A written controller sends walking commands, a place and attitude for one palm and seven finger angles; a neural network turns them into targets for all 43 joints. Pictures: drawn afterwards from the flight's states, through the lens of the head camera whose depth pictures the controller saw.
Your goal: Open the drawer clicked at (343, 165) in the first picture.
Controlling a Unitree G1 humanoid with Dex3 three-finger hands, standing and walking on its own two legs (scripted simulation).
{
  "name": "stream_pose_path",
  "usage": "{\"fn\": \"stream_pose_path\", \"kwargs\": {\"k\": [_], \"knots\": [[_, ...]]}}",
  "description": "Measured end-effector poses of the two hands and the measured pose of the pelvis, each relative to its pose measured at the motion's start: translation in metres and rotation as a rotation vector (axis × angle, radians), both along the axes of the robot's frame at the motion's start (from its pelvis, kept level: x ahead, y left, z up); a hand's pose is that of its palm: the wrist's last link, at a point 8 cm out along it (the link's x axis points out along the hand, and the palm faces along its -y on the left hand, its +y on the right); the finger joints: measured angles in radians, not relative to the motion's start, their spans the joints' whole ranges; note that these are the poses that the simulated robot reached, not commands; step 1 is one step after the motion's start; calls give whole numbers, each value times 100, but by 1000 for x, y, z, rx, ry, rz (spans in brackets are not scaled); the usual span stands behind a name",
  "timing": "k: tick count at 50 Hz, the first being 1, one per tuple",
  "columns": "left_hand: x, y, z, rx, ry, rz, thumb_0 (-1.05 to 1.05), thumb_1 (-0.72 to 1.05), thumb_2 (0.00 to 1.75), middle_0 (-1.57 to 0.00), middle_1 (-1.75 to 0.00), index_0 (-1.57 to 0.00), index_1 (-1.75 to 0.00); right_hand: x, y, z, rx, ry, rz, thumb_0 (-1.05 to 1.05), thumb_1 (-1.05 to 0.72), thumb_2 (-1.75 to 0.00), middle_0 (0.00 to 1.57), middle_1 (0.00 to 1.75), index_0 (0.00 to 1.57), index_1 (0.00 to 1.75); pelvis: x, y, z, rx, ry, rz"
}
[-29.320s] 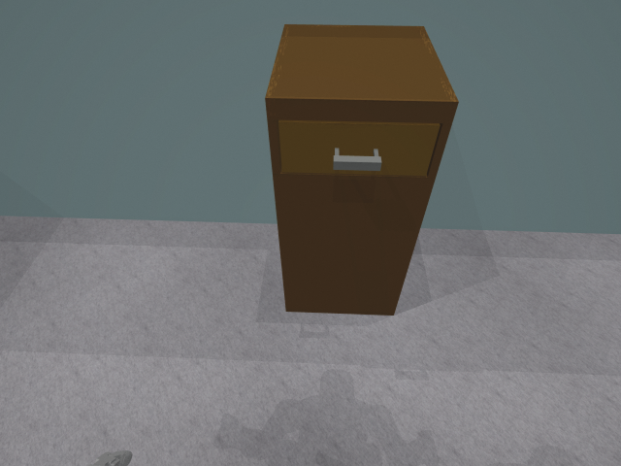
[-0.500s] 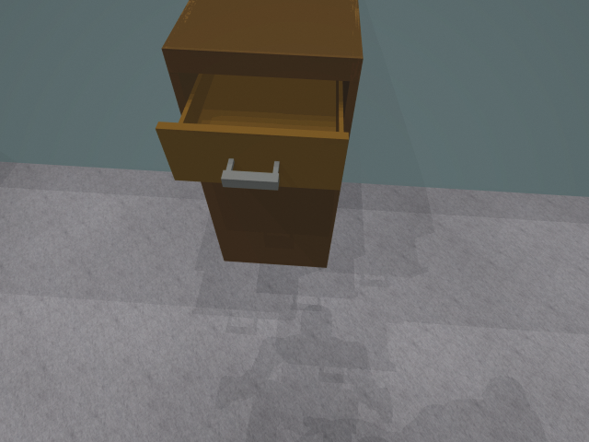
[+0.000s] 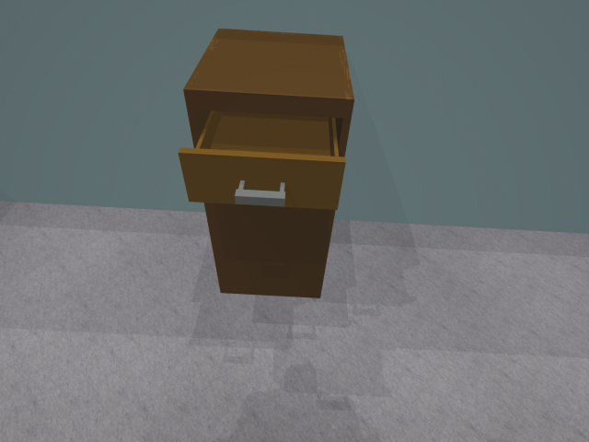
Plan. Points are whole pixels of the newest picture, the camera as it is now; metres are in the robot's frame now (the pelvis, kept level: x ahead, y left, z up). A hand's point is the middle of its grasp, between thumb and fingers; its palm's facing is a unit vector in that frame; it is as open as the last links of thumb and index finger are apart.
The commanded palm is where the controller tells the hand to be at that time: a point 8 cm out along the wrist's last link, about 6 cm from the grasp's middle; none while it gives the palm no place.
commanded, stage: come to a stop and stand still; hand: left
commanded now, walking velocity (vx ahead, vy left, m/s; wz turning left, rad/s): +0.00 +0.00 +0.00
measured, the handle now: (261, 191) +0.62 +0.11 -0.04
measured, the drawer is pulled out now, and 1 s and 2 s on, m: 0.18 0.18 0.18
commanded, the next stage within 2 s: look again from close up in 1.68 s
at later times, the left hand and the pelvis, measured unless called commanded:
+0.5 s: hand out of the picture -0.09 +0.16 -0.17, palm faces +0.06 -0.99 -0.16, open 7.4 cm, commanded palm none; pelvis -0.04 +0.01 +0.00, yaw +0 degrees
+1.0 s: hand out of the picture -0.11 +0.22 -0.17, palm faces +0.01 -0.98 -0.22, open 7.3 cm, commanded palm none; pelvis -0.09 +0.04 +0.00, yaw -4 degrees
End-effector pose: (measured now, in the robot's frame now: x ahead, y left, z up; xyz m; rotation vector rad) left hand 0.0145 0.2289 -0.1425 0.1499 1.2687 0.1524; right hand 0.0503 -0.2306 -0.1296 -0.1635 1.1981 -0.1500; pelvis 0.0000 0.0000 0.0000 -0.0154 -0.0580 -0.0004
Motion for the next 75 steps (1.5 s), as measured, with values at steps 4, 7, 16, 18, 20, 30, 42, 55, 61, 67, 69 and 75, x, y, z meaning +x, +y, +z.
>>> {"fn": "stream_pose_path", "kwargs": {"k": [4, 7, 16, 18, 20, 30, 42, 55, 61, 67, 69, 75], "knots": [[-19, 2, -1, -6, 39, 3, 1, 91, 90, -20, -30, -20, -30, -39, 3, -4, 1, 84, -30, 1, -91, -90, 20, 30, 20, 30, -8, 5, 1, 0, 4, 0], [-35, 3, -2, -8, 71, 8, 1, 91, 90, -20, -30, -20, -30, -64, 7, -7, 8, 140, -49, 1, -91, -90, 20, 30, 20, 30, -13, 7, 1, 0, 6, 0], [-78, -2, -1, -22, 157, 33, 1, 91, 90, -20, -30, -20, -30, -107, 22, -11, 40, 228, -80, 1, -91, -90, 20, 30, 20, 30, -26, 10, 3, 0, 13, 0], [-86, -4, -1, -27, 170, 40, 1, 91, 90, -20, -30, -20, -30, -110, 24, -12, 47, 231, -81, 1, -91, -90, 20, 30, 20, 30, -30, 10, 3, 1, 15, 0], [-94, -7, -1, -33, 182, 48, 1, 91, 90, -20, -30, -20, -30, -111, 26, -13, 52, 230, -81, 1, -91, -90, 20, 30, 20, 30, -33, 10, 3, 0, 16, 0], [-116, -17, -12, -73, 207, 75, 0, 91, 90, -20, -30, -20, -30, -108, 33, -18, 49, 176, -92, 1, -91, -90, 20, 30, 20, 30, -49, 16, -3, -16, 10, -2], [-65, 23, -13, -49, 18, 28, 1, 92, 90, -20, -30, -20, -30, -151, 66, -17, 48, 194, -125, 1, -91, -90, 20, 30, 19, 30, -70, 40, -4, -25, 15, -37], [-157, 37, 2, -1, 223, 17, 1, 91, 90, -20, -30, -19, -30, -200, 56, -12, 35, 239, -189, 2, -93, -90, 20, 30, 20, 30, -99, 49, 4, -14, 26, -57], [-153, 36, -7, -62, 207, 9, 1, 91, 90, -20, -30, -20, -30, -218, 81, -8, 23, 300, -157, 1, -92, -90, 19, 30, 19, 30, -107, 62, 3, -4, 26, -64], [-147, 36, -5, -91, 184, -22, 0, 91, 90, -20, -30, -20, -30, -209, 109, -6, 63, 256, -143, 1, -91, -90, 20, 30, 19, 30, -116, 74, 8, 10, 31, -77], [-147, 39, -4, -92, 175, -23, 0, 91, 90, -20, -30, -20, -30, -209, 112, -6, 62, 257, -134, 2, -92, -90, 20, 30, 20, 30, -118, 77, 9, 11, 30, -74], [-156, 49, -2, -74, 170, -20, 0, 91, 90, -20, -30, -20, -30, -209, 113, -7, 61, 236, -140, 3, -93, -90, 20, 30, 20, 30, -122, 83, 9, 15, 28, -72]]}}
